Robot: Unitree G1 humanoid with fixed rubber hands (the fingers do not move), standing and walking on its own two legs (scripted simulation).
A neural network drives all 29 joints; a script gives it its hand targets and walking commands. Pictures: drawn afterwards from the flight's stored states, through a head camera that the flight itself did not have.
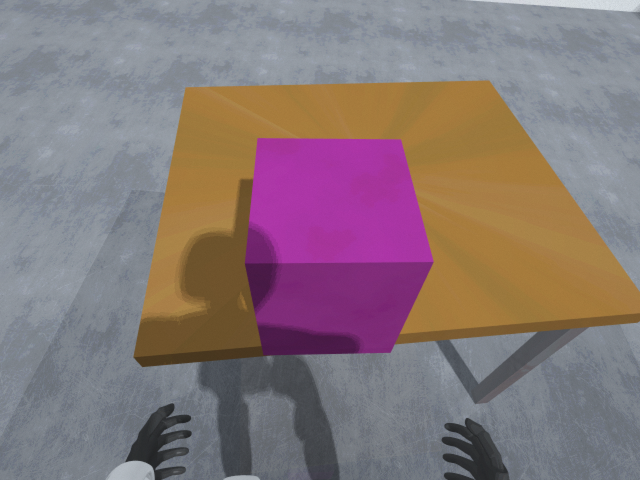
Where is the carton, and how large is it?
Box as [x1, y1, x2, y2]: [245, 138, 433, 354]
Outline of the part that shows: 257,138 245,266 263,354 390,352 433,262 400,139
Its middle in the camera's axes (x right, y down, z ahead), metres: +0.01 +0.01 +0.57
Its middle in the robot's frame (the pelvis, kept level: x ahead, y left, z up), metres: +0.41 +0.02 +0.01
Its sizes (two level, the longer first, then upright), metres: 0.210 0.200 0.250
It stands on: a table, 0.66 m high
